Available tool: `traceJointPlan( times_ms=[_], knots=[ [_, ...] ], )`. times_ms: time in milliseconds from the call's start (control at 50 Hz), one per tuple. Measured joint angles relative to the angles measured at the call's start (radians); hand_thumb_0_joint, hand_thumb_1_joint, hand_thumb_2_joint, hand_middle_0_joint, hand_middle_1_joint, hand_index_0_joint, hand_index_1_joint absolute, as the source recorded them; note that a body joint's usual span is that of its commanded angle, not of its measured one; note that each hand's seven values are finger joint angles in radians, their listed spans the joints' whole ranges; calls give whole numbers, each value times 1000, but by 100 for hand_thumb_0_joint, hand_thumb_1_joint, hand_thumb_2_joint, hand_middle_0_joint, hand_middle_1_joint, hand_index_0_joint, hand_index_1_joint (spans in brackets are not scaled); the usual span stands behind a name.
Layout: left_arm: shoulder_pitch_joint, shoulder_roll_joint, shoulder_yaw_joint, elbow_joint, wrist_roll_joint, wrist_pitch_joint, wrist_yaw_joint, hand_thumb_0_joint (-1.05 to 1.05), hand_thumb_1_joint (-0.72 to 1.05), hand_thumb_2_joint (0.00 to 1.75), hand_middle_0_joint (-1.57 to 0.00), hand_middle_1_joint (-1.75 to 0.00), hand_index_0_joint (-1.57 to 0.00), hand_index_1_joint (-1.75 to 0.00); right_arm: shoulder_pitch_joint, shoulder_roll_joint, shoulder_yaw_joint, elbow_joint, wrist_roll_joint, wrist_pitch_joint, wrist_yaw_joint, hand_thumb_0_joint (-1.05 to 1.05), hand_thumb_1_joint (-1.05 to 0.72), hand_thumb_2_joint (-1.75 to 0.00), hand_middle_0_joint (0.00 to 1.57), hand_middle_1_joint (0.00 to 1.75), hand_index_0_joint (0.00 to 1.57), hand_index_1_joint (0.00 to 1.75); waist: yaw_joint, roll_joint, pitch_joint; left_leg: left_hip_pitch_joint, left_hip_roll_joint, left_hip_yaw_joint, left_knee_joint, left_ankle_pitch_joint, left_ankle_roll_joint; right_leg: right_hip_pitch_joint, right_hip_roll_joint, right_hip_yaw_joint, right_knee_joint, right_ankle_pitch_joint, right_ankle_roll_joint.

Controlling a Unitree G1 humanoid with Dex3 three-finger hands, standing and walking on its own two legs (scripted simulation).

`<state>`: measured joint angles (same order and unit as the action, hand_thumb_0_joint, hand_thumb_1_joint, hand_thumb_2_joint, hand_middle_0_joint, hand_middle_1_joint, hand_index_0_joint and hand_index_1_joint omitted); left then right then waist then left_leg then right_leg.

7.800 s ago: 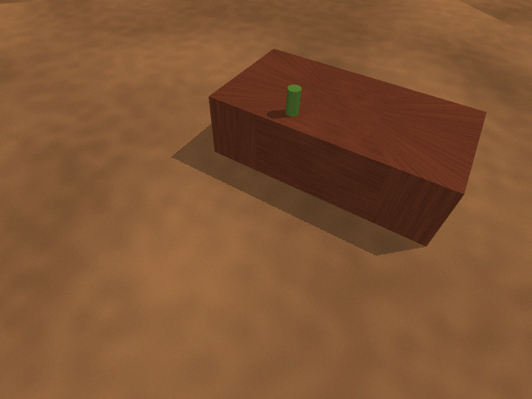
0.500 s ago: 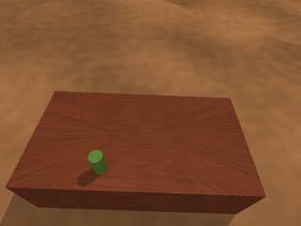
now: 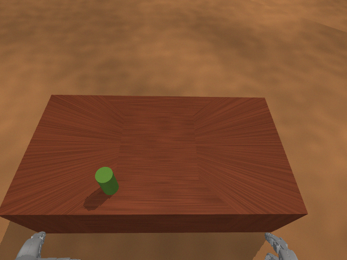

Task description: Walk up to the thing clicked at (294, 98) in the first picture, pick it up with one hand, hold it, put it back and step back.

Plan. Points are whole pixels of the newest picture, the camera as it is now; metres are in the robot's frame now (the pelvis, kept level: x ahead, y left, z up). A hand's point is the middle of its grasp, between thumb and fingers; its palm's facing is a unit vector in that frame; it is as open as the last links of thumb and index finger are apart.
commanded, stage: go down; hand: left
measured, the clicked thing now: (107, 181) +0.43 +0.25 -0.34
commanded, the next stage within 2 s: none
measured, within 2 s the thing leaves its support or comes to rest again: neither
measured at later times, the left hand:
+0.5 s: hand out of the picture +0.14 +0.29 -0.13, palm faces +0.08 -0.95 -0.31, open 17.4 cm
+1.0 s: hand out of the picture +0.12 +0.29 -0.12, palm faces +0.12 -0.94 -0.33, open 17.5 cm
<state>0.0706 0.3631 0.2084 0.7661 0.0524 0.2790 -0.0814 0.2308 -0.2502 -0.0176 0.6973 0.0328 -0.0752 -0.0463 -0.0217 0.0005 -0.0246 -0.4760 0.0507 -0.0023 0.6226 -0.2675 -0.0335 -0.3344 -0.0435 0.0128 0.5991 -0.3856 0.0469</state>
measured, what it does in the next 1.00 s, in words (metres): lowers itself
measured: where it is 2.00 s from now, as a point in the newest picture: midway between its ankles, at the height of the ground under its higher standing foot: outside the picture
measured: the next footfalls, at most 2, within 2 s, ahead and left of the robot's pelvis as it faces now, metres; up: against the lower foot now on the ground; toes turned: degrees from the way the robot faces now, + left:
none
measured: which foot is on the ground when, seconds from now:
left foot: down 0.00-1.00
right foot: down 0.00-1.00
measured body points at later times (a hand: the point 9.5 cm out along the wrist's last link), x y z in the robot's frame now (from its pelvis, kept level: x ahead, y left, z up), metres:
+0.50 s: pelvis +0.00 +0.00 -0.03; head +0.04 +0.01 +0.42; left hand +0.14 +0.34 -0.10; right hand +0.16 -0.25 -0.11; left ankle +0.02 +0.14 -0.72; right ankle -0.05 -0.15 -0.72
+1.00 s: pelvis -0.02 +0.01 -0.05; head +0.01 +0.02 +0.40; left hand +0.11 +0.34 -0.10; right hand +0.14 -0.24 -0.12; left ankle +0.02 +0.14 -0.72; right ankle -0.05 -0.15 -0.72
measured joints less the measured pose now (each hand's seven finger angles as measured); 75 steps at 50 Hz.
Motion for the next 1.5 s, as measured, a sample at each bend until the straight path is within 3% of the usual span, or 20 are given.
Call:
traceJointPlan(
  times_ms=[180,480,820,1000,1320,1420,1500],
  knots=[
    [64,9,22,-165,16,34,-31,0,-42,8,-6,-5,-6,-5,-24,-7,0,-35,-11,-30,-29,1,-90,-90,20,30,20,30,8,-13,-28,-81,5,-17,114,-62,-4,-67,7,-11,100,-61,-2],
    [170,36,40,-364,-18,148,-87,-1,-51,6,-7,-3,-6,-4,-2,2,13,-94,-18,-49,-63,1,-90,-90,20,30,20,30,0,17,-85,-209,13,-37,269,-124,-2,-180,17,-20,240,-121,2],
    [276,36,46,-581,-48,242,-52,-1,-55,4,-8,-3,-7,-4,34,22,33,-135,-12,-94,-112,1,-89,-90,20,30,20,30,-1,30,-114,-317,14,-56,387,-148,1,-278,23,-29,354,-150,5],
    [293,41,52,-619,-63,266,-51,-1,-55,4,-7,-3,-6,-4,41,22,41,-137,-10,-129,-134,1,-88,-89,20,30,20,30,-1,35,-124,-341,15,-63,410,-152,1,-299,26,-33,376,-155,5],
    [275,70,85,-604,-76,251,-71,-1,-54,6,-7,-4,-5,-5,43,19,46,-116,-11,-167,-158,1,-89,-90,20,30,20,30,-3,31,-125,-341,14,-69,416,-153,2,-293,27,-39,375,-155,6],
    [203,97,115,-551,-86,217,-82,-1,-54,7,-7,-3,-5,-5,39,18,54,-97,-13,-183,-165,1,-89,-90,20,30,20,30,-1,22,-114,-344,14,-72,415,-149,2,-296,27,-41,374,-151,7],
    [110,140,163,-482,-103,173,-104,-1,-52,8,-7,-3,-5,-5,32,14,63,-72,-14,-196,-169,1,-90,-90,20,30,20,30,-4,12,-101,-350,14,-75,413,-143,1,-302,28,-43,373,-147,6]
  ],
)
